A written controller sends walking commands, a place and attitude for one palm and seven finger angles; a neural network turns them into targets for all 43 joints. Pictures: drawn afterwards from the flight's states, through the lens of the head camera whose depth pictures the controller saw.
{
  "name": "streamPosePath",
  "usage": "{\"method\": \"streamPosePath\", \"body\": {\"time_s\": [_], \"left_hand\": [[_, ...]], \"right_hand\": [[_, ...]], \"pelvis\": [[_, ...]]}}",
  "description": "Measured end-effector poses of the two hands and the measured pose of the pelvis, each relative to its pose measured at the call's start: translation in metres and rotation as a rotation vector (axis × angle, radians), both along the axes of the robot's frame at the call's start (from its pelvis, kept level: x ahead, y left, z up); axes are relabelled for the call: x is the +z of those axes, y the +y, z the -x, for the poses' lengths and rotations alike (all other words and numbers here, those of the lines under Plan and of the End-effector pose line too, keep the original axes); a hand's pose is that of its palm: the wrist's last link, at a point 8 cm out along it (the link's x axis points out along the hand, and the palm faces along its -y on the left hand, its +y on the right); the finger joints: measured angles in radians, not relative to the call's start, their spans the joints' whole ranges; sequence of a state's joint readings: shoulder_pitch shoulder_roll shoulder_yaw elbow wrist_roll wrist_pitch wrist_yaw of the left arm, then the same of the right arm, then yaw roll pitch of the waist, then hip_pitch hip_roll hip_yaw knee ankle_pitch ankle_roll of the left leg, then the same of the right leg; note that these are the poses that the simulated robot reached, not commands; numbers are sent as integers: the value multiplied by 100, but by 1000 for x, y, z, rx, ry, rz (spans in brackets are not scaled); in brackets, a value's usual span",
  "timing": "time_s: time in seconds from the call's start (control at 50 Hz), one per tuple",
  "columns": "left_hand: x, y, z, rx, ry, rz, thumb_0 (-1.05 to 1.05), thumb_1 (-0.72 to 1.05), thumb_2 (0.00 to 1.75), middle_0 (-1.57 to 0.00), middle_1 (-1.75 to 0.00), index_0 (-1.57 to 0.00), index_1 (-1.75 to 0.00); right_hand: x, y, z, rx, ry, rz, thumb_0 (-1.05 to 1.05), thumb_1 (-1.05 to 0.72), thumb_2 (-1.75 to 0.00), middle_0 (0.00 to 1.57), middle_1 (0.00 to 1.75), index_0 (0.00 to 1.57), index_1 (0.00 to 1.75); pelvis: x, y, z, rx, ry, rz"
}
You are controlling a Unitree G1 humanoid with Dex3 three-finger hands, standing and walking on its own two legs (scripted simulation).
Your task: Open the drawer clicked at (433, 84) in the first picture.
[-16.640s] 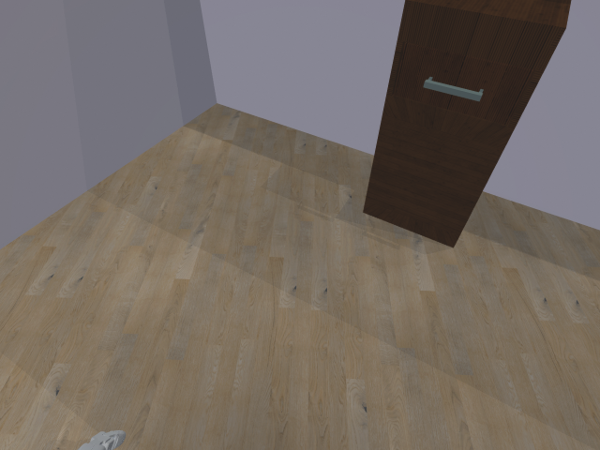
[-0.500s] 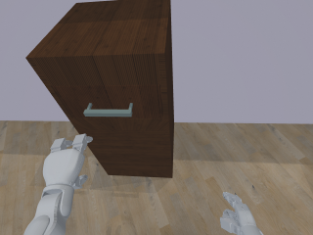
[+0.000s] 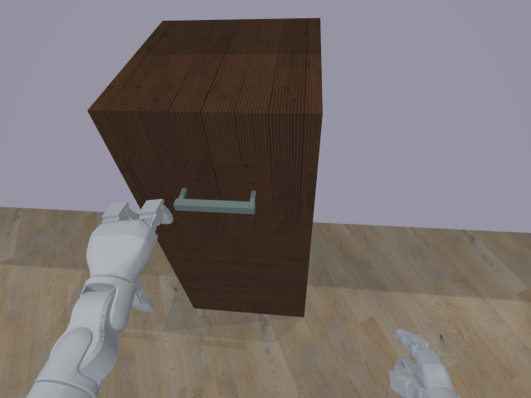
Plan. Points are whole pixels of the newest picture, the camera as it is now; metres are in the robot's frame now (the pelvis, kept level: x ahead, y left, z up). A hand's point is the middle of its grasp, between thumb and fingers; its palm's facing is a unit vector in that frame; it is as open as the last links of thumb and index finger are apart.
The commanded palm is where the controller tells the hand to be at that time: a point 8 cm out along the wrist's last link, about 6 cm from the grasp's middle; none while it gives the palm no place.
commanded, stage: raise the hand with hooked fingers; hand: left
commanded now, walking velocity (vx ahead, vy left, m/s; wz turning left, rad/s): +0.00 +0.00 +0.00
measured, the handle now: (216, 199) +0.52 +0.18 -0.06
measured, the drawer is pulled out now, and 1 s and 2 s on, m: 0.00 0.00 0.00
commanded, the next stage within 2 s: move the hooked fingers above the handle in 0.60 s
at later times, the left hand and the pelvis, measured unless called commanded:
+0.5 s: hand (130, 243) +0.31 +0.25 +0.08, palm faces -0.02 -0.08 -1.00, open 13.8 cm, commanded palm +0.28 +0.25 +0.14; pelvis +0.01 +0.01 +0.01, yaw +1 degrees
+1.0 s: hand (154, 238) +0.32 +0.22 +0.07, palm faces -0.01 -0.04 -1.00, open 13.8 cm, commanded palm +0.31 +0.23 +0.12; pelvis +0.00 -0.03 +0.01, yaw +1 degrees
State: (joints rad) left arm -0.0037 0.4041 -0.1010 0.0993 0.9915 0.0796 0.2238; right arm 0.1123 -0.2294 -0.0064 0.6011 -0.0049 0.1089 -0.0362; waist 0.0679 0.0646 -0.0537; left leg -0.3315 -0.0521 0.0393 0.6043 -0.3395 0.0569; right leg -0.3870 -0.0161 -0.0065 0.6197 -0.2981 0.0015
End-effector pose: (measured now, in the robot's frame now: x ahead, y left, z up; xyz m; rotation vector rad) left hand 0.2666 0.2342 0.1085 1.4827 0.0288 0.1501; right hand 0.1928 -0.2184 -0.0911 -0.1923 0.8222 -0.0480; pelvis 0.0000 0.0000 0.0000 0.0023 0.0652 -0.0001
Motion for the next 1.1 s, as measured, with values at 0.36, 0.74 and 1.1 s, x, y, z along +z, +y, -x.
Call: {"method": "streamPosePath", "body": {"time_s": [0.36,0.74,1.1], "left_hand": [[34,31,-28,-34,78,-2,-1,-49,30,-32,-120,-32,-120],[29,1,-15,-30,34,-19,-1,-49,30,-32,-120,-32,-120],[9,-9,-46,-48,99,-41,-1,-49,30,-32,-120,-32,-120]], "right_hand": [[-2,24,-3,72,103,-5,1,-91,-90,20,30,21,30],[-12,-16,16,28,142,-2,1,-91,-90,20,30,20,30],[-14,-57,34,-48,139,53,0,-91,-90,20,30,20,30]], "pelvis": [[10,14,-13,26,-13,17],[10,-13,-4,21,-1,0],[5,-35,3,19,32,-8]]}}
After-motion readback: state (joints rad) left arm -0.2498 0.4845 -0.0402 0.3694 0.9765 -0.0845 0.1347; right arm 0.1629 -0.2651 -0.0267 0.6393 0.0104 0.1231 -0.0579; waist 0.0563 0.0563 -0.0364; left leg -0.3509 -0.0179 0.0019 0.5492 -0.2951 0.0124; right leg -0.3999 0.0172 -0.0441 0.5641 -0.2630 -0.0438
